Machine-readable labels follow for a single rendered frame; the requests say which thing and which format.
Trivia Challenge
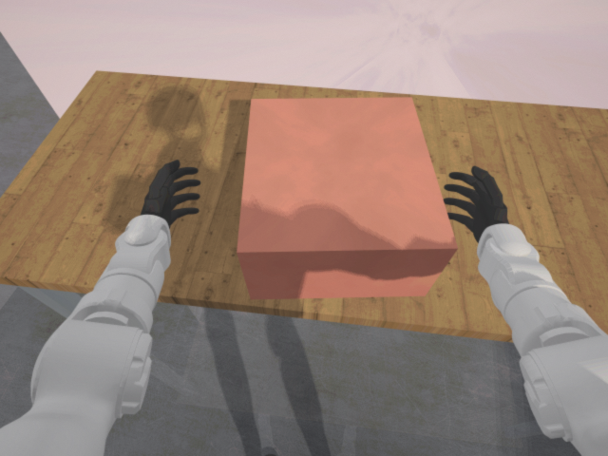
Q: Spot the robot right upper arm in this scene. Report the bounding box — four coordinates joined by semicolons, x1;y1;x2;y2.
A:
520;335;608;456

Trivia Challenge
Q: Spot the carton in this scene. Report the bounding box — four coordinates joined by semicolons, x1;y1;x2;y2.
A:
237;97;458;299

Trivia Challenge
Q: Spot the right robot forearm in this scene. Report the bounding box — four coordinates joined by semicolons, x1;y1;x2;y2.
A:
477;223;608;357

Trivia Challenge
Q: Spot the left robot forearm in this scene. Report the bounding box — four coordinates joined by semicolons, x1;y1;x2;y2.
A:
30;215;171;405

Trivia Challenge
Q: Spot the table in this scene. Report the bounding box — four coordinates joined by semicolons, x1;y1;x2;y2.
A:
0;70;608;343

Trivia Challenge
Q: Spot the robot left upper arm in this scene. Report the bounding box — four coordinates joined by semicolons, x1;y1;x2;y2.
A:
0;319;153;456

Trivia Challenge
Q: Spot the right robot hand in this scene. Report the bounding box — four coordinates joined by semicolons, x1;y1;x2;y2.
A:
444;166;509;243

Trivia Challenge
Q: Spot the left robot hand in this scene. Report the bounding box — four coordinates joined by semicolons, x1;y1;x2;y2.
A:
141;160;200;229

